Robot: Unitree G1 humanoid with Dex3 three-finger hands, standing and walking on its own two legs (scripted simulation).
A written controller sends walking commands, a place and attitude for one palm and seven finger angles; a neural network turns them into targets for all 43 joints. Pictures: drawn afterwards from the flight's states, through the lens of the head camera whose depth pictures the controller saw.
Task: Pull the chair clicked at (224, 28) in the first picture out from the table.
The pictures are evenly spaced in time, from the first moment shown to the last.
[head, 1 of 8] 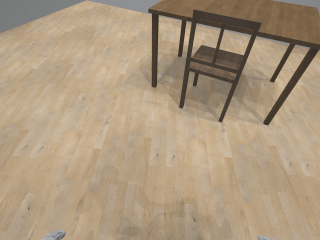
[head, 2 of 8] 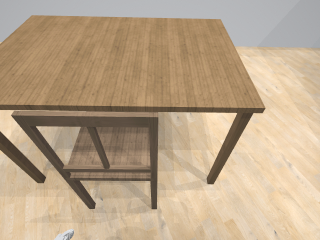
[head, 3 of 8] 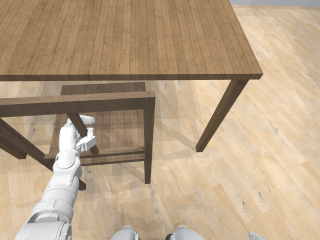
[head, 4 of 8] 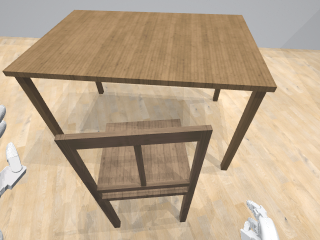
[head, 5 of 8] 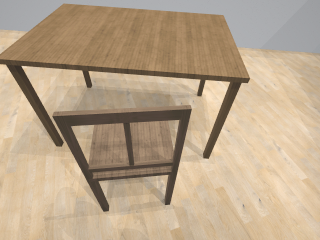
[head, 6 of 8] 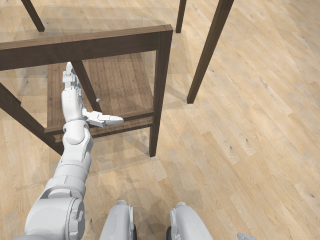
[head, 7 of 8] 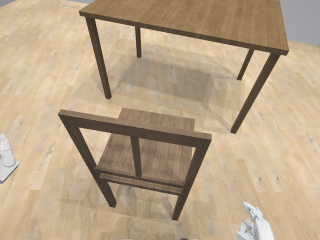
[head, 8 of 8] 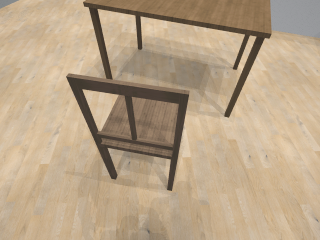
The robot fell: no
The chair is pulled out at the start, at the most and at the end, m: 0.00 0.63 0.63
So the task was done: yes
